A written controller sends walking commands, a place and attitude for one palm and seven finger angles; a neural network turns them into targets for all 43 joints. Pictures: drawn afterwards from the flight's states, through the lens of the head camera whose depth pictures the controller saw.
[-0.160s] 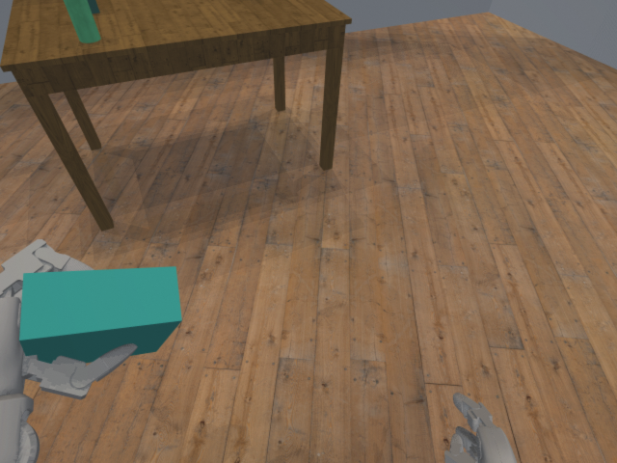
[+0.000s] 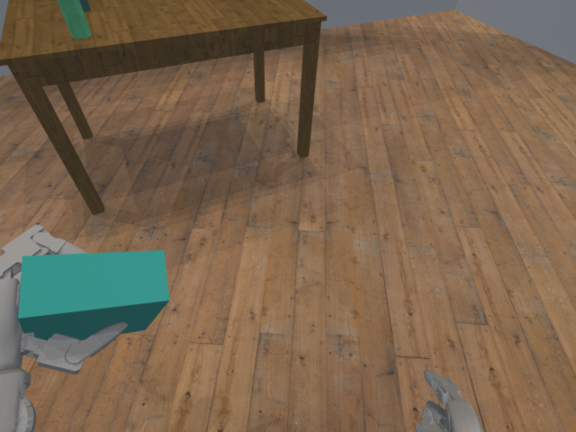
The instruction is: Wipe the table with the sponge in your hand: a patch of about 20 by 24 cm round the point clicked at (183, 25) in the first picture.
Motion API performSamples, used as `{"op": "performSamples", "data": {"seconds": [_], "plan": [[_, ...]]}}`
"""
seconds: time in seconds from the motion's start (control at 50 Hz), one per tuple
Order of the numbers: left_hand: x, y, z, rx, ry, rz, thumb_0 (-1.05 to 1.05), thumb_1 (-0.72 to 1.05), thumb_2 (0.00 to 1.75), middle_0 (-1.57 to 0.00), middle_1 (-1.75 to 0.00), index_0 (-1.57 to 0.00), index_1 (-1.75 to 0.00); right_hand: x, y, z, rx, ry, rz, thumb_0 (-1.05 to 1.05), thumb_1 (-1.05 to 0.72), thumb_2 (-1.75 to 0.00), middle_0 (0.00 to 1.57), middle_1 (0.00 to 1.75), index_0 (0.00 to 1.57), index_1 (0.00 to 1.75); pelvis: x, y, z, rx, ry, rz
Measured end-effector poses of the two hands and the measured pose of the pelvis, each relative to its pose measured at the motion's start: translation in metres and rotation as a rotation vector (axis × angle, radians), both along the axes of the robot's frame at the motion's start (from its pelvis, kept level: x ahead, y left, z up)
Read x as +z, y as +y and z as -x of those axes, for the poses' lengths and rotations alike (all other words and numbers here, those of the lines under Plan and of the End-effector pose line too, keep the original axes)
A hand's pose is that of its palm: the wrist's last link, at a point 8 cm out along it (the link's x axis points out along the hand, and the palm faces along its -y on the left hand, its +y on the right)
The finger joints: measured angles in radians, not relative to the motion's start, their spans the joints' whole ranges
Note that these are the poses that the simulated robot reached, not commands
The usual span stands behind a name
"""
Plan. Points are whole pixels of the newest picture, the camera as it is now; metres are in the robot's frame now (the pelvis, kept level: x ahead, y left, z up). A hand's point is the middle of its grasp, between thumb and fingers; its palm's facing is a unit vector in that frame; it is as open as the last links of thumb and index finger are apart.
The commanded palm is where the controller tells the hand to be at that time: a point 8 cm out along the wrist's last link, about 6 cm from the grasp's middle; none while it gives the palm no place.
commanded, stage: stand and wait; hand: left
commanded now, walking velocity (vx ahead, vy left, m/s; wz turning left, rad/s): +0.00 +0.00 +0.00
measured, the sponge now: (115, 298) +0.22 +0.21 +0.13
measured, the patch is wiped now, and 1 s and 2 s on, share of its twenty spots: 0.00 0.00 0.00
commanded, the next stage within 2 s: look at it before walking up in 0.10 s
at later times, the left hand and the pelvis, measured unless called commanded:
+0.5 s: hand (66, 303) +0.20 +0.24 +0.16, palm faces +0.42 -0.82 -0.38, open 9.8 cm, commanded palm +0.15 +0.28 +0.18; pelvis +0.00 +0.00 +0.00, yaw +2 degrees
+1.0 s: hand (86, 258) +0.25 +0.24 +0.16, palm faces +0.52 -0.72 -0.47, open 9.7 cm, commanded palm +0.19 +0.28 +0.18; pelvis +0.09 -0.02 -0.01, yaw +13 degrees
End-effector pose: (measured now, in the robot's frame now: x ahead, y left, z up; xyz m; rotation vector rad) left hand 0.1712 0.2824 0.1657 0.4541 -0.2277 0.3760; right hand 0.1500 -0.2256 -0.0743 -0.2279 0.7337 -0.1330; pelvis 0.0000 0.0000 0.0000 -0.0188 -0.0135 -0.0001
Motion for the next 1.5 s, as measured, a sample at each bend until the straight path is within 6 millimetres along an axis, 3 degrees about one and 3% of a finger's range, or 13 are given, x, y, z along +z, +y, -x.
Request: {"op": "performSamples", "data": {"seconds": [0.46,0.64,0.78,0.88,0.98,1.1,1.18,1.26,1.34,1.4,1.5], "plan": [[0.005,-0.003,0.009,0.006,-0.023,-0.010,0.00,-0.45,0.97,-0.79,-1.32,-0.79,-1.32,-0.002,-0.001,0.000,0.011,-0.011,-0.004,0.01,-0.90,-0.90,0.20,0.30,0.20,0.30,-0.002,-0.002,0.002,0.019,-0.002,-0.002],[0.005,0.015,0.011,0.063,-0.090,-0.039,0.00,-0.45,0.98,-0.79,-1.32,-0.79,-1.32,-0.019,-0.002,-0.007,0.023,0.059,0.043,0.01,-0.90,-0.90,0.20,0.30,0.20,0.30,-0.015,0.005,-0.017,0.095,-0.009,-0.014],[0.004,0.029,-0.007,0.136,-0.060,-0.049,0.00,-0.45,0.98,-0.79,-1.32,-0.79,-1.32,-0.026,0.019,-0.031,0.062,0.086,-0.007,0.02,-0.90,-0.90,0.20,0.30,0.20,0.30,-0.011,0.006,-0.042,0.135,0.003,0.001],[0.015,0.008,-0.022,0.119,-0.024,-0.078,0.00,-0.45,0.98,-0.79,-1.32,-0.79,-1.32,-0.027,0.030,-0.059,0.128,0.089,-0.077,0.01,-0.90,-0.90,0.20,0.30,0.20,0.30,-0.005,-0.008,-0.063,0.152,0.011,0.006],[0.016,-0.009,-0.035,0.130,-0.015,-0.126,0.00,-0.45,0.98,-0.79,-1.32,-0.79,-1.32,-0.042,0.020,-0.101,0.181,0.106,-0.086,0.01,-0.90,-0.90,0.20,0.30,0.21,0.30,-0.013,-0.023,-0.086,0.208,0.007,-0.006],[0.015,0.000,-0.045,0.229,0.029,-0.100,0.00,-0.45,0.98,-0.79,-1.32,-0.79,-1.32,-0.028,0.003,-0.157,0.219,0.131,-0.009,0.02,-0.90,-0.90,0.20,0.30,0.20,0.30,-0.001,-0.026,-0.120,0.260,0.020,-0.038],[0.016,0.010,-0.057,0.287,0.028,-0.085,0.00,-0.45,0.98,-0.79,-1.32,-0.79,-1.32,-0.013,0.003,-0.200,0.258,0.104,0.044,0.02,-0.90,-0.90,0.20,0.30,0.20,0.30,0.002,-0.022,-0.144,0.283,0.031,-0.058],[0.014,0.021,-0.078,0.305,-0.030,-0.079,0.00,-0.45,0.98,-0.79,-1.32,-0.79,-1.32,-0.007,0.018,-0.246,0.284,0.033,0.075,0.01,-0.90,-0.90,0.20,0.30,0.20,0.30,-0.007,-0.009,-0.170,0.280,0.028,-0.068],[0.010,0.033,-0.113,0.276,-0.085,-0.103,0.00,-0.45,0.98,-0.79,-1.32,-0.79,-1.32,-0.009,0.043,-0.284,0.264,-0.050,0.018,0.01,-0.90,-0.90,0.19,0.30,0.20,0.30,-0.020,-0.003,-0.189,0.279,0.001,-0.072],[0.016,0.035,-0.138,0.264,-0.072,-0.117,0.00,-0.45,0.98,-0.79,-1.32,-0.79,-1.32,-0.008,0.063,-0.298,0.277,-0.055,-0.058,0.01,-0.90,-0.90,0.19,0.30,0.20,0.30,-0.015,-0.007,-0.206,0.289,0.007,-0.058],[0.034,0.013,-0.162,0.244,-0.060,-0.143,0.00,-0.45,0.98,-0.79,-1.32,-0.79,-1.32,-0.013,0.078,-0.311,0.309,-0.019,-0.143,0.01,-0.90,-0.90,0.20,0.30,0.20,0.30,-0.006,-0.016,-0.242,0.292,0.021,-0.032]]}}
